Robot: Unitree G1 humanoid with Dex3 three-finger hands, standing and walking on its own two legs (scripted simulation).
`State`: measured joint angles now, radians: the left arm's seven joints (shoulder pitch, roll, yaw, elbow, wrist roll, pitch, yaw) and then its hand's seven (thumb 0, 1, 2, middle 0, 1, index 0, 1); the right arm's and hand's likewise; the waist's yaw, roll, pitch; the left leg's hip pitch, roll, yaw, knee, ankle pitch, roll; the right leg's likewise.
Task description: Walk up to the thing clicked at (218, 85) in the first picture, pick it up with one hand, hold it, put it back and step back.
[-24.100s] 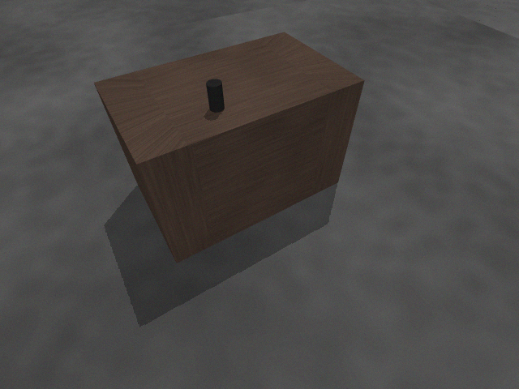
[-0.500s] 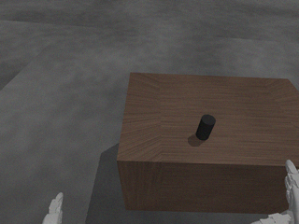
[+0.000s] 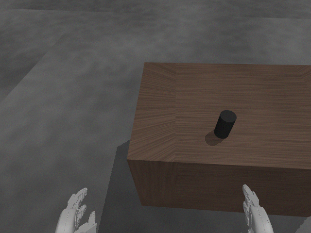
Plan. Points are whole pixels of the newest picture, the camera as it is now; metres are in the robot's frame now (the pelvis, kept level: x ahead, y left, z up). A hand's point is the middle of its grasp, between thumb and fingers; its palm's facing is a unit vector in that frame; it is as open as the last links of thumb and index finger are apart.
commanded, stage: home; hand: right
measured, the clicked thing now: (224, 124) +0.49 -0.22 -0.08
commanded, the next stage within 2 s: none
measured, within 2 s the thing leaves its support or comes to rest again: neither
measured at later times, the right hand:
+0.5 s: hand (237, 224) +0.17 -0.18 -0.07, palm faces +0.13 +0.95 -0.27, open 17.4 cm
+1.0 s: hand (237, 226) +0.17 -0.18 -0.07, palm faces +0.13 +0.95 -0.28, open 17.3 cm
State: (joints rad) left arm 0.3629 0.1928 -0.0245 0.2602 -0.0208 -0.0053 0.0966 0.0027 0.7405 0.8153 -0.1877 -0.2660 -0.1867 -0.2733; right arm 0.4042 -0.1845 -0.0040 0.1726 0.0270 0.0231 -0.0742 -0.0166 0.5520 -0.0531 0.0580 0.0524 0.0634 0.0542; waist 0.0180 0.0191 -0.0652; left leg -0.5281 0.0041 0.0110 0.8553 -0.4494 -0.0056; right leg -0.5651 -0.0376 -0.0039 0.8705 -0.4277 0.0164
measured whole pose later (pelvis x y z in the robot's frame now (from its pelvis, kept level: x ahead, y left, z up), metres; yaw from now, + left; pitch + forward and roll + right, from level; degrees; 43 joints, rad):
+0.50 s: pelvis +0.00 +0.00 -0.01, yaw +0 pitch +7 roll +1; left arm 0.28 0.21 -0.02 0.50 -0.02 -0.06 0.13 0.01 0.90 0.90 -0.20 -0.29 -0.20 -0.30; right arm 0.45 -0.19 0.00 0.07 0.02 0.16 -0.14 -0.01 0.53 -0.06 0.06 0.06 0.06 0.06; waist 0.02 -0.02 -0.09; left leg -0.54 -0.01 0.03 0.89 -0.48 0.00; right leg -0.59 -0.05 0.02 0.93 -0.46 0.02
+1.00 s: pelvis +0.00 +0.00 -0.01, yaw -1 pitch +7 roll +1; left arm 0.27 0.21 -0.02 0.51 -0.01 -0.10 0.15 0.01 0.90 0.90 -0.20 -0.30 -0.20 -0.30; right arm 0.45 -0.19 0.01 0.04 0.01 0.22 -0.15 -0.01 0.52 -0.07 0.06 0.06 0.06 0.06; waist 0.02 -0.03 -0.09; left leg -0.54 -0.01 0.03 0.89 -0.48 0.00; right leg -0.60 -0.05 0.02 0.93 -0.46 0.02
